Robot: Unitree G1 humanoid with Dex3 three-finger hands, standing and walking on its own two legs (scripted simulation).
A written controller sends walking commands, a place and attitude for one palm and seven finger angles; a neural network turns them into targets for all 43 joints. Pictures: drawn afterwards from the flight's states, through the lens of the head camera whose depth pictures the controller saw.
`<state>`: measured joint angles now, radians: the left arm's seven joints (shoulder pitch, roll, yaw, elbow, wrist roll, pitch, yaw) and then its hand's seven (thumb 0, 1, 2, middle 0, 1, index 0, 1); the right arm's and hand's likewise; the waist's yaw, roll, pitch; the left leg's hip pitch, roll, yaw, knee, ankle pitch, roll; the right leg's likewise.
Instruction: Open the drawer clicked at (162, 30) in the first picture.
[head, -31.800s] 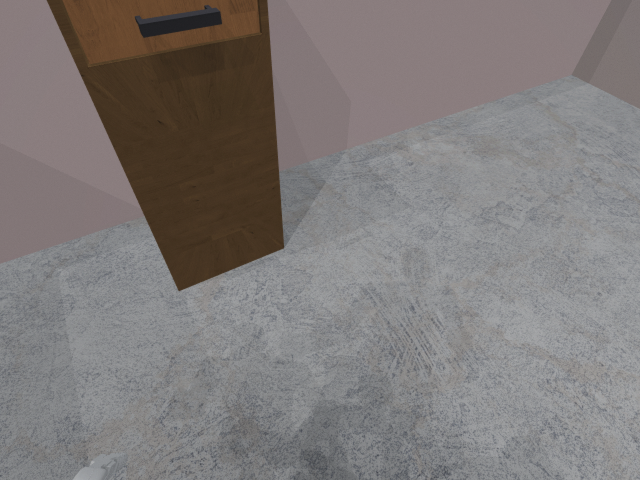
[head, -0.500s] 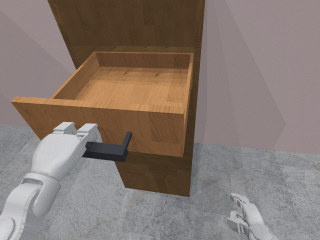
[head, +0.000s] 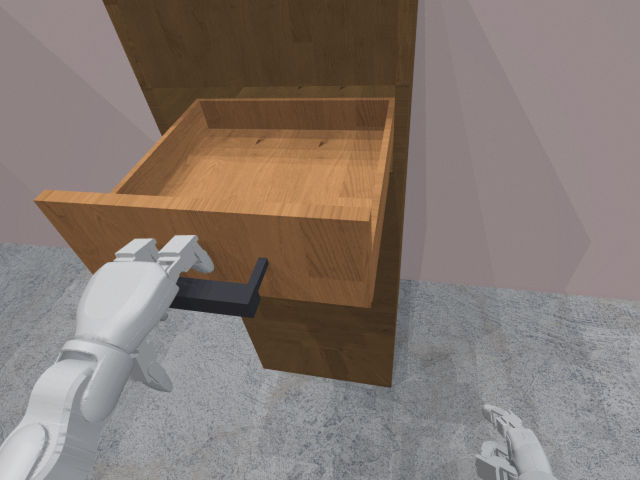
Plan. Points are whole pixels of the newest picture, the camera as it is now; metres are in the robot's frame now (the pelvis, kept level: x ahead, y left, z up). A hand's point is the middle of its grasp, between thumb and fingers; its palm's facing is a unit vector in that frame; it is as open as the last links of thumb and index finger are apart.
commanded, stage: lift the hand off the handle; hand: left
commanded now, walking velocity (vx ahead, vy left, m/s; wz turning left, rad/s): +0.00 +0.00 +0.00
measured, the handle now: (192, 277) +0.28 +0.18 +0.16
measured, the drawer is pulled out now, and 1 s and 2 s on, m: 0.29 0.28 0.28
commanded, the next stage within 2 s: draw the hand back to the body in 1.56 s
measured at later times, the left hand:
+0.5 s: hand (161, 306) +0.25 +0.21 +0.15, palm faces +0.08 -0.11 -0.99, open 13.4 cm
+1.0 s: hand (149, 269) +0.26 +0.20 +0.20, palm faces +0.15 -0.08 -0.98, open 13.2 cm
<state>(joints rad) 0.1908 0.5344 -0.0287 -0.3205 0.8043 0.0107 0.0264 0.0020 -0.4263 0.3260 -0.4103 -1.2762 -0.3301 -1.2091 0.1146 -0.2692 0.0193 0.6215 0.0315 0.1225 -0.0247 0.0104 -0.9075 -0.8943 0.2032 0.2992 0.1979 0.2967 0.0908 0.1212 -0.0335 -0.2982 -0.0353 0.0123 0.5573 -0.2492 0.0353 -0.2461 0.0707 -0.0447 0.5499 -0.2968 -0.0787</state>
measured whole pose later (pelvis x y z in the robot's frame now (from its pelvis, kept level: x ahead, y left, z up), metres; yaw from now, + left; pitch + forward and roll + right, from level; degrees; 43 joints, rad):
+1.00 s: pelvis -0.01 +0.02 +0.01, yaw +1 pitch -3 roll +0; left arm -0.08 0.59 -0.15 -0.40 0.76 0.17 -0.17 0.00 -0.49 0.30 -0.50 -1.28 -0.44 -1.26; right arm 0.04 -0.26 0.05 0.63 0.05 0.09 0.02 0.01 -0.91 -0.89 0.20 0.30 0.20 0.30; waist 0.13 0.15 -0.01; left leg -0.21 -0.07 0.01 0.46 -0.19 0.06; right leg -0.17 0.04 -0.04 0.48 -0.26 -0.05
